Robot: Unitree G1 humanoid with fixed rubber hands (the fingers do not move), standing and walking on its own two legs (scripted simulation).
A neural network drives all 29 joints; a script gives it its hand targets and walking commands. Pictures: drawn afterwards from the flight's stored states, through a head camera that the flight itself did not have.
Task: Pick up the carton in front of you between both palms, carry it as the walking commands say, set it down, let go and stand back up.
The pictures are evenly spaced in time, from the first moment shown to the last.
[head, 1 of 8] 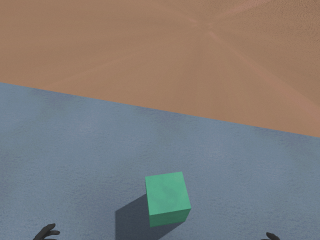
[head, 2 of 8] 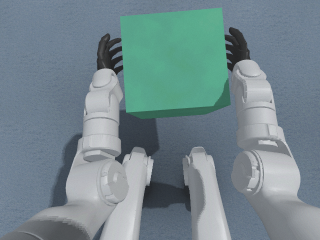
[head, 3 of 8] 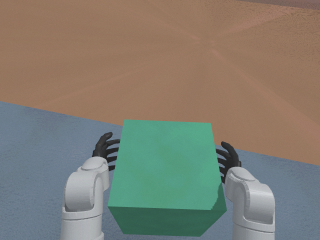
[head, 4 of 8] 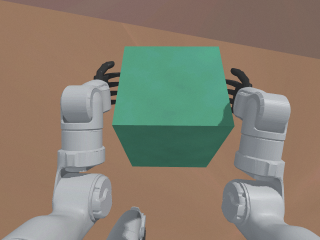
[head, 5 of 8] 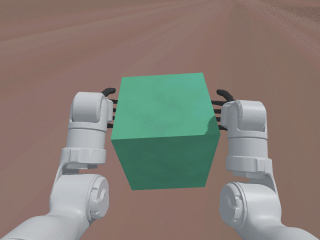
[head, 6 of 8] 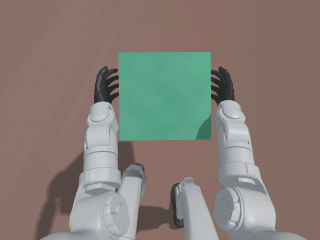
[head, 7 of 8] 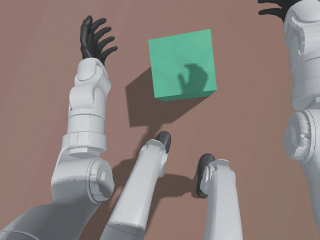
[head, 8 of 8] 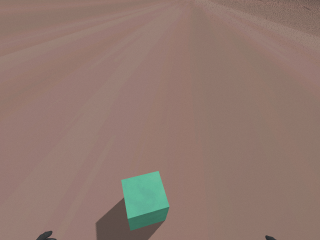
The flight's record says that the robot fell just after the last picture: no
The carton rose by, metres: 1.08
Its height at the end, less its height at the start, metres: +0.35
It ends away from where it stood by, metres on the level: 4.90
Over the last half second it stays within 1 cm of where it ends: yes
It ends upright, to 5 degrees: yes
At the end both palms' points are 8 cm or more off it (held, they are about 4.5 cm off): yes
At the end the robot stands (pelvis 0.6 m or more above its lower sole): yes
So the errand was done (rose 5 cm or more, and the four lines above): yes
